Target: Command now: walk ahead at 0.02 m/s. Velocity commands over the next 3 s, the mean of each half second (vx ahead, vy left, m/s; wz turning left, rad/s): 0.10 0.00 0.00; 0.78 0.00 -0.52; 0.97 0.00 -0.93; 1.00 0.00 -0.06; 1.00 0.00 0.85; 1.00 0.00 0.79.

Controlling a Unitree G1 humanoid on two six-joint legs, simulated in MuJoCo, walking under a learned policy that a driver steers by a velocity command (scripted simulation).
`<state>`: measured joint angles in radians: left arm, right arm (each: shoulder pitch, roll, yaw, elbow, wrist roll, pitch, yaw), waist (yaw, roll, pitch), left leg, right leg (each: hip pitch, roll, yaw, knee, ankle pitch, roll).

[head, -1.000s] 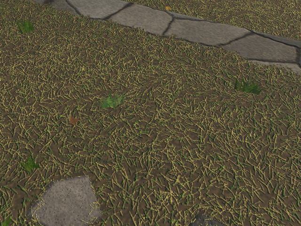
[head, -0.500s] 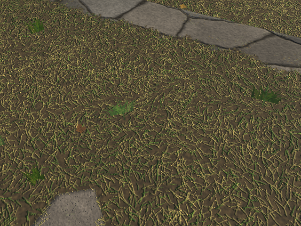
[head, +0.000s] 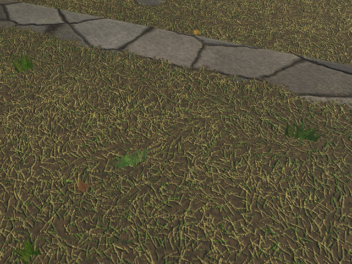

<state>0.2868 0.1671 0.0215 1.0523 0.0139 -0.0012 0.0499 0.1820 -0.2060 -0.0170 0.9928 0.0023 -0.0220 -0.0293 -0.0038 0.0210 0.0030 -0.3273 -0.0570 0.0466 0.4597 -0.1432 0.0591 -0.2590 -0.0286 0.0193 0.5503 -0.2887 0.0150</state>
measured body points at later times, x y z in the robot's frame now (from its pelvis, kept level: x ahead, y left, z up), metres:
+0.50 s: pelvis +0.06 -0.01 +0.00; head +0.06 +0.00 +0.45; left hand +0.02 +0.23 -0.15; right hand +0.13 -0.25 -0.14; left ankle +0.07 +0.09 -0.71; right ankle +0.00 -0.13 -0.73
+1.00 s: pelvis +0.32 +0.06 -0.01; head +0.32 +0.05 +0.44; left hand +0.58 +0.24 -0.09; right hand +0.18 -0.15 -0.16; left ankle +0.20 +0.19 -0.73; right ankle +0.43 -0.12 -0.63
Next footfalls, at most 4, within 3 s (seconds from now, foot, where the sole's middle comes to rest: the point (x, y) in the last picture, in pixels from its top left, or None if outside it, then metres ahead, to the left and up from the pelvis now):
0.70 left None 0.24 0.19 -0.77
1.18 right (221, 241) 0.61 -0.12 -0.77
1.60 left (234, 154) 1.04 -0.22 -0.77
2.02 right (322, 155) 1.02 -0.63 -0.77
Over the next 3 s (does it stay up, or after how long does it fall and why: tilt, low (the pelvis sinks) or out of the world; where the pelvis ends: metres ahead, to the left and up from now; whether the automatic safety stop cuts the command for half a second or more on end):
stays up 1.76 -0.76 -0.01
